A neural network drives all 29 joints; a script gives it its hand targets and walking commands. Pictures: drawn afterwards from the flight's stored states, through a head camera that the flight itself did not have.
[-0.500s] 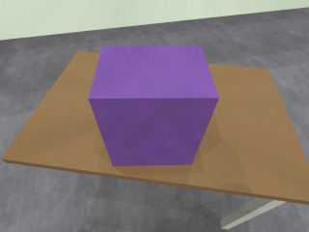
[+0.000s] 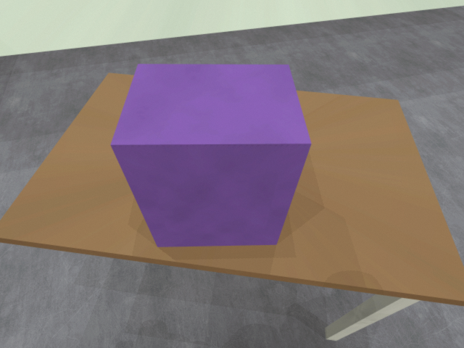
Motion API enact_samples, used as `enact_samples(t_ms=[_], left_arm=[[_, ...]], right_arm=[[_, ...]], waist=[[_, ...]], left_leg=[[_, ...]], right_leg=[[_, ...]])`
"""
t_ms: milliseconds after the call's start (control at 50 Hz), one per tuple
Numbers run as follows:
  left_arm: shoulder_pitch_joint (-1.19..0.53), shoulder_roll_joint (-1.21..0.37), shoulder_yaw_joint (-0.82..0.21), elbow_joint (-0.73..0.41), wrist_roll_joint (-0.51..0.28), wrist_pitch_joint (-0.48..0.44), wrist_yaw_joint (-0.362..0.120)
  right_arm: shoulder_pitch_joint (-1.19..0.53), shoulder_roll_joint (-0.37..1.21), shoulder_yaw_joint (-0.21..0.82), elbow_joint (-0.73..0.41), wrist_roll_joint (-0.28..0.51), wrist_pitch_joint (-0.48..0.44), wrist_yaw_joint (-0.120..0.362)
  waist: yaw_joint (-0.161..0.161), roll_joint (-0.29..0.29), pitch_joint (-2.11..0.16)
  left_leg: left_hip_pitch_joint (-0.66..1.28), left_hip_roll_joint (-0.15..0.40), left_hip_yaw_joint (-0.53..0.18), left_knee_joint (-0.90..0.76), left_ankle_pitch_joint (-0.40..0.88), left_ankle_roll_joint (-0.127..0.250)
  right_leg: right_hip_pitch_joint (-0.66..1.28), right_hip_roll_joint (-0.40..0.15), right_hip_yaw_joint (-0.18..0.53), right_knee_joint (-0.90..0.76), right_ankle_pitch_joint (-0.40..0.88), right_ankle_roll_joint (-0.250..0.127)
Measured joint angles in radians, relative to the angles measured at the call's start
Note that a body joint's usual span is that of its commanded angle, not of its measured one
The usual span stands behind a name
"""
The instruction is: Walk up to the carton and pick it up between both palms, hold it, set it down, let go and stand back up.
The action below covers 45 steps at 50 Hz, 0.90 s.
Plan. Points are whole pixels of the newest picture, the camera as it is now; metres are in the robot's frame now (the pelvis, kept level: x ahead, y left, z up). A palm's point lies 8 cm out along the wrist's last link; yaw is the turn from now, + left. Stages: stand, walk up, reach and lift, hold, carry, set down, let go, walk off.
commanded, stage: walk up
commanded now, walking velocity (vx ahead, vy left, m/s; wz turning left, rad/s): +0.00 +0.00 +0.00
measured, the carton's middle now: (215, 165) +0.39 +0.04 +0.09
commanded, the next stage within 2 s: stand in 0.52 s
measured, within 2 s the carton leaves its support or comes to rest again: neither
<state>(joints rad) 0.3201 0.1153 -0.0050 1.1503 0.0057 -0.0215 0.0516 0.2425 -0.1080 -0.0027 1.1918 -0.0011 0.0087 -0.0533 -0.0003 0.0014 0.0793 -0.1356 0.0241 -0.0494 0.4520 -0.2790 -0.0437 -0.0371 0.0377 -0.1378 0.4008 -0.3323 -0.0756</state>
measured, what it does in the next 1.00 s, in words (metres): stands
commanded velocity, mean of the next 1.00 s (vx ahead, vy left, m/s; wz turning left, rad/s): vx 0.00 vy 0.00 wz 0.00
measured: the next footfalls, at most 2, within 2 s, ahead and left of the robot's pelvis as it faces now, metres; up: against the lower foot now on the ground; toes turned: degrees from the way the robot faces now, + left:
none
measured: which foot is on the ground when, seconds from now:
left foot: down 0.00-1.00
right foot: down 0.00-1.00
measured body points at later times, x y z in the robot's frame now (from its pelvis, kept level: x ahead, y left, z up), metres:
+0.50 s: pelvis -0.01 -0.02 +0.00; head +0.01 -0.02 +0.45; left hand -0.05 +0.19 -0.16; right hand -0.03 -0.22 -0.17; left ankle -0.02 +0.15 -0.74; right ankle -0.06 -0.06 -0.74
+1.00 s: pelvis -0.02 -0.02 -0.01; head +0.00 -0.02 +0.44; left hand -0.03 +0.19 -0.17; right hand -0.02 -0.23 -0.18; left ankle -0.02 +0.15 -0.74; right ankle -0.06 -0.06 -0.74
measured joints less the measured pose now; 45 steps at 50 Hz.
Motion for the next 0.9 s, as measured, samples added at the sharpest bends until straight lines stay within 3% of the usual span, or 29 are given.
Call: enact_samples(t_ms=[900], left_arm=[[0.042, 0.002, -0.003, -0.012, 0.004, 0.0, -0.003]], right_arm=[[0.041, 0.02, 0.012, 0.017, 0.003, 0.011, 0.001]], waist=[[0.014, 0.009, -0.031]], left_leg=[[-0.029, 0.058, 0.001, 0.021, 0.001, -0.044]], right_leg=[[-0.014, 0.055, -0.002, -0.021, 0.023, -0.041]])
